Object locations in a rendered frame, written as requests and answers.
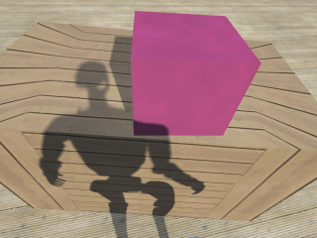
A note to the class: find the pedestal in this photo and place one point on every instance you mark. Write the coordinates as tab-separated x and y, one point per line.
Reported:
67	134

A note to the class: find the carton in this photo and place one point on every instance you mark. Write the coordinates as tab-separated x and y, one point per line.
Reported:
189	73

